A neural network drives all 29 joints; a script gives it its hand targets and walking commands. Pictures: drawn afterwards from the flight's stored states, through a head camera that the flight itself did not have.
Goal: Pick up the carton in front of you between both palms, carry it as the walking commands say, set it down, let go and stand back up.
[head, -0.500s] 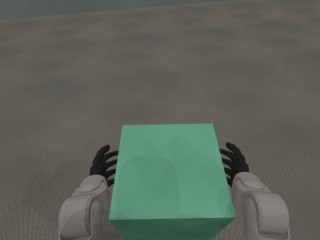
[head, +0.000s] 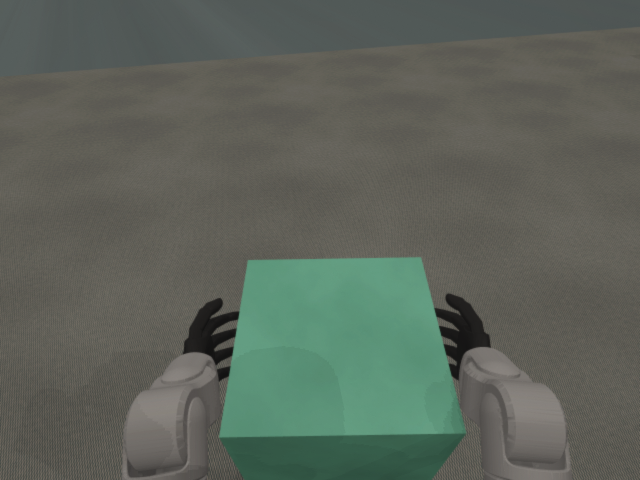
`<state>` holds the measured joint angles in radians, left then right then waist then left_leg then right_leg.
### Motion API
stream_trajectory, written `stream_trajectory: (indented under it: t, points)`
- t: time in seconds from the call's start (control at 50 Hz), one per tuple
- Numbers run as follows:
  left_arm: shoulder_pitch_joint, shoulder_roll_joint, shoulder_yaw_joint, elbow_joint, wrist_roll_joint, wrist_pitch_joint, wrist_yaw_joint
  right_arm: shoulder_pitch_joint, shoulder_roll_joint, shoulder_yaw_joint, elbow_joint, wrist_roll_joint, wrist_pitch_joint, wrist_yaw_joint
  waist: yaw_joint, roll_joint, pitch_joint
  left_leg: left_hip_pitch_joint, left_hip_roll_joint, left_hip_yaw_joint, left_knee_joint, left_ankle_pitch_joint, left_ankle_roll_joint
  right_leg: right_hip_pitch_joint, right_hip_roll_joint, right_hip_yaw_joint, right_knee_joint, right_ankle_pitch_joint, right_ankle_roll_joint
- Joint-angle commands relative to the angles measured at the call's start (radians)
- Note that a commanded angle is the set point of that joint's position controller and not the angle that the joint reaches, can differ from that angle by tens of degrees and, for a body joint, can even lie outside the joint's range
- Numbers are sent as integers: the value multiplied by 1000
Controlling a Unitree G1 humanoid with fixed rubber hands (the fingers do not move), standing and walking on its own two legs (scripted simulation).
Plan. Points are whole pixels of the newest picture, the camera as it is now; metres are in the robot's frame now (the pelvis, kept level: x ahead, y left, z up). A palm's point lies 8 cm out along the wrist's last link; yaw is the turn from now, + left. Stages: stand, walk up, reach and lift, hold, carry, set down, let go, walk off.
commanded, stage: carry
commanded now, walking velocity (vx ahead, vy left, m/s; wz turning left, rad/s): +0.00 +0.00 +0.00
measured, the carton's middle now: (336, 383) +0.25 +0.00 +0.02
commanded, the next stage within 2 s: hold in 1.12 s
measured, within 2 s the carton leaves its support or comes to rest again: neither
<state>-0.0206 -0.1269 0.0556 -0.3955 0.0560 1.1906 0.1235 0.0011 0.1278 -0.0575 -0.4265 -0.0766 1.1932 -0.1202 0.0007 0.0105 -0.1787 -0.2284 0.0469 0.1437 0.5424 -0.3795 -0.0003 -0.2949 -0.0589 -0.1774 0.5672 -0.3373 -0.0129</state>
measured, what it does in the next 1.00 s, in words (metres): stands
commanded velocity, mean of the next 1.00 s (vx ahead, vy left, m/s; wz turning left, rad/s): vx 0.00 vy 0.00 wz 0.00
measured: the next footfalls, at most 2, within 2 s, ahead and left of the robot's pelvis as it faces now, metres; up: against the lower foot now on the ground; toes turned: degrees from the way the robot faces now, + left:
none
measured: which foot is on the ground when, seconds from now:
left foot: down 0.00-1.00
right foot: down 0.00-1.00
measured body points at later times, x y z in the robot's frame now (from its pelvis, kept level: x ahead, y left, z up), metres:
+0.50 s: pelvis -0.03 +0.00 +0.00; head -0.06 -0.01 +0.45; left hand +0.26 +0.15 +0.04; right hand +0.26 -0.16 +0.04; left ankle -0.06 +0.10 -0.73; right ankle -0.03 -0.10 -0.73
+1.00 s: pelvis -0.05 +0.00 +0.00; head -0.07 +0.00 +0.45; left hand +0.26 +0.15 +0.04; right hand +0.25 -0.15 +0.04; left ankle -0.06 +0.10 -0.73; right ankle -0.03 -0.10 -0.73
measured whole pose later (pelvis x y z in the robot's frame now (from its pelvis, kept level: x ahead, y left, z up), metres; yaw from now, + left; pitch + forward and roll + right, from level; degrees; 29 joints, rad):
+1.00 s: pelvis -0.05 +0.00 +0.00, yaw +0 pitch +3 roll +0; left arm -0.21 -0.14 0.17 0.18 0.24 0.72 0.02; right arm -0.21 0.14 -0.18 0.17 -0.24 0.73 -0.02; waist 0.00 0.01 -0.12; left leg -0.27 0.05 0.15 0.53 -0.31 0.01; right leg -0.32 -0.06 -0.18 0.53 -0.25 -0.02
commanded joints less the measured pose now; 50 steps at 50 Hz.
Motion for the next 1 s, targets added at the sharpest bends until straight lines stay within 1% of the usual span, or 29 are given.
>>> stream_trajectory:
  t: [0.0, 0.08, 0.12, 0.2, 0.24, 0.26, 0.32, 0.34, 0.38, 0.42, 0.46, 0.5, 0.52, 0.54, 0.56, 0.58, 0.6, 0.62, 0.64, 0.68, 0.7, 0.74, 0.76, 0.78, 0.82, 0.84, 0.86, 0.96, 0.98]
  points:
    - [-416, -728, -616, -59, -242, -49, -154, -393, 721, 608, -15, 238, -48, 139, 6, 52, -158, 69, 109, -78, -45, 556, -5, 107, -100, 112, -37, 479, -6]
    - [-448, -711, -598, 6, -210, -111, -181, -473, 716, 611, 11, 229, -111, 167, 1, -51, -155, 39, 108, -96, -45, 479, 5, 129, -108, 89, -39, 516, -7]
    - [-429, -713, -595, 38, -194, -129, -191, -441, 747, 596, 74, 201, -127, 184, -3, 28, -159, 64, 109, -94, -57, 471, 8, 134, -115, 117, -52, 495, -17]
    - [-435, -700, -518, 160, -146, -184, -218, -497, 691, 540, 136, 164, -182, 199, 1, -59, -143, 30, 114, -87, -65, 382, 6, 105, -104, 105, -63, 442, -4]
    - [-464, -691, -496, 214, -111, -221, -219, -498, 691, 516, 200, 141, -221, 211, -2, 9, -101, -20, 116, -98, -68, 339, 11, 106, -107, 120, -93, 405, -2]
    - [-453, -700, -498, 221, -95, -244, -219, -502, 706, 508, 220, 128, -240, 215, -1, -30, -111, -1, 115, -110, -79, 339, 6, 116, -113, 112, -88, 405, -3]
    - [-528, -722, -501, 280, -103, -306, -231, -482, 715, 460, 327, 81, -303, 221, 1, 26, -111, 25, 113, -99, -93, 398, 18, 85, -116, 124, -85, 406, -19]
    - [-514, -742, -506, 300, -112, -328, -244, -488, 716, 465, 303, 89, -324, 224, 8, -37, -135, 18, 108, -103, -93, 372, 13, 102, -116, 107, -83, 385, -7]
    - [-521, -737, -449, 358, -65, -375, -252, -579, 720, 462, 326, 91, -371, 240, 7, -3, -143, -5, 115, -96, -96, 303, 18, 126, -120, 112, -109, 349, 0]
    - [-558, -748, -445, 380, -59, -416, -258, -553, 755, 410, 454, 64, -408, 251, -4, 22, -104, -23, 99, -82, -113, 291, 3, 85, -96, 98, -106, 310, 10]
    - [-559, -703, -359, 466, -15, -458, -270, -597, 711, 388, 492, 30, -452, 255, 6, -52, -119, 3, 118, -107, -118, 294, 16, 100, -111, 109, -113, 295, -7]
    - [-619, -761, -393, 521, -35, -504, -287, -659, 739, 376, 483, 42, -516, 274, 9, 23, -169, 30, 109, -83, -87, 265, 11, 93, -117, 126, -110, 337, -13]
    - [-678, -773, -428, 478, -53, -537, -292, -648, 778, 386, 551, 54, -529, 281, 3, -16, -195, 24, 91, -102, -92, 311, 7, 132, -106, 119, -88, 345, -21]
    - [-670, -753, -395, 522, -23, -542, -291, -606, 755, 342, 614, 4, -531, 278, 18, -2, -144, -6, 106, -87, -83, 239, 5, 106, -104, 116, -110, 374, -13]
    - [-638, -796, -375, 561, -23, -545, -301, -667, 800, 394, 564, 34, -549, 289, 7, -70, -128, -29, 92, -102, -91, 230, 13, 101, -105, 110, -105, 366, -8]
    - [-672, -778, -371, 569, -38, -564, -303, -686, 779, 386, 580, 30, -564, 289, 9, -79, -162, 17, 98, -101, -85, 230, 4, 105, -98, 99, -105, 333, -10]
    - [-673, -811, -434, 531, -37, -573, -305, -666, 812, 398, 588, 50, -566, 294, -3, -2, -158, 21, 95, -95, -82, 238, 5, 83, -111, 131, -121, 308, -18]
    - [-686, -843, -440, 533, -52, -563, -311, -654, 859, 418, 564, 48, -564, 301, 8, -28, -143, -3, 105, -86, -84, 225, 9, 77, -120, 123, -141, 319, -11]
    - [-657, -840, -428, 518, -35, -560, -312, -681, 852, 417, 577, 58, -557, 304, 2, 13, -156, 18, 106, -84, -82, 205, 17, 88, -115, 137, -135, 327, -10]
    - [-681, -897, -478, 498, -70, -549, -319, -646, 892, 422, 559, 61, -550, 315, 1, 13, -196, 15, 102, -85, -88, 256, 5, 123, -125, 134, -103, 334, -27]
    - [-634, -889, -459, 527, -67, -537, -320, -676, 881, 468, 518, 73, -545, 314, 12, -58, -209, 33, 108, -95, -77, 251, 13, 130, -103, 117, -101, 384, -20]
    - [-646, -871, -487, 501, -77, -519, -321, -644, 897, 477, 533, 79, -521, 313, -1, -52, -198, 24, 99, -76, -72, 281, -1, 126, -106, 114, -79, 408, -11]
    - [-652, -863, -479, 461, -65, -517, -319, -643, 879, 459, 504, 82, -522, 315, -2, -1, -214, 12, 104, -94, -66, 339, 1, 128, -109, 113, -75, 399, -8]
    - [-633, -908, -470, 510, -82, -504, -324, -662, 883, 466, 479, 93, -508, 313, -4, 15, -161, -3, 112, -96, -77, 275, 11, 85, -116, 119, -90, 351, -2]
    - [-639, -855, -482, 451, -72, -505, -321, -598, 878, 444, 542, 68, -505, 314, 4, 11, -156, -1, 114, -98, -93, 248, 22, 95, -119, 124, -107, 294, -14]
    - [-643, -858, -439, 514, -46, -501, -321, -644, 877, 421, 537, 61, -511, 316, 0, 21, -159, -33, 101, -102, -106, 239, 13, 102, -107, 109, -106, 309, 0]
    - [-614, -870, -443, 511, -46, -500, -321, -671, 866, 442, 522, 68, -508, 318, 8, -13, -105, -7, 103, -107, -116, 238, 9, 48, -105, 125, -108, 276, -9]
    - [-625, -871, -422, 529, -41, -502, -323, -677, 870, 459, 531, 63, -501, 316, 4, -29, -169, 6, 107, -98, -96, 315, 8, 105, -100, 100, -88, 331, -3]
    - [-650, -891, -455, 498, -65, -500, -320, -683, 873, 442, 521, 82, -507, 320, 1, 21, -161, 0, 118, -113, -92, 312, 13, 108, -105, 112, -94, 327, -16]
